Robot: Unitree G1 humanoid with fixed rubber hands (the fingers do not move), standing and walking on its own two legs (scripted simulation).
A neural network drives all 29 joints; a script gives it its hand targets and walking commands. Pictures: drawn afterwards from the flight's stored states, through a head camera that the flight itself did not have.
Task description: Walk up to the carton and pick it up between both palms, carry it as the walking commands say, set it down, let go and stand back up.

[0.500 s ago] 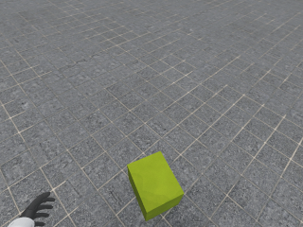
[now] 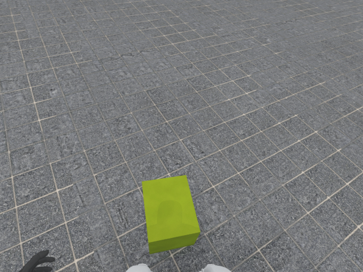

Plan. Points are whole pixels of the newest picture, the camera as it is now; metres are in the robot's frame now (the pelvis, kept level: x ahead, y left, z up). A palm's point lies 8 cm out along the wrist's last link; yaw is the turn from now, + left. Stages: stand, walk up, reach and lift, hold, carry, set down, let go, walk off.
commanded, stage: walk up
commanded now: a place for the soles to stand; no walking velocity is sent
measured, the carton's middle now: (168, 213) +0.48 +0.04 -0.63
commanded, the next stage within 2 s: none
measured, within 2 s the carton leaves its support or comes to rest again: neither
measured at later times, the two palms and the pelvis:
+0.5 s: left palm out of the picture +0.01 +0.27 -0.06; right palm (353, 264) +0.19 -0.38 -0.07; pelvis +0.02 -0.08 +0.02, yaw +12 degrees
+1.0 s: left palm out of the picture +0.04 +0.29 -0.06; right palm (339, 245) +0.22 -0.35 -0.05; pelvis +0.02 -0.07 +0.03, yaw +16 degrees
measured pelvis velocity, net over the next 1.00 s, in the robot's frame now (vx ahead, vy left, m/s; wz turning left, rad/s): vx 0.02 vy -0.07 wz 0.29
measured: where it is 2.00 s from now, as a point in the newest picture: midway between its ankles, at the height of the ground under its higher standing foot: outside the picture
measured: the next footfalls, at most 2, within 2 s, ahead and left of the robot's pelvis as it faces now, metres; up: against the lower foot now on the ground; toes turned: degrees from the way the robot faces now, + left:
right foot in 0.14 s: +0.09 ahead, -0.19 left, +0.00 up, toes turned +15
left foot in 0.40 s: +0.05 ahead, +0.04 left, +0.00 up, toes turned +11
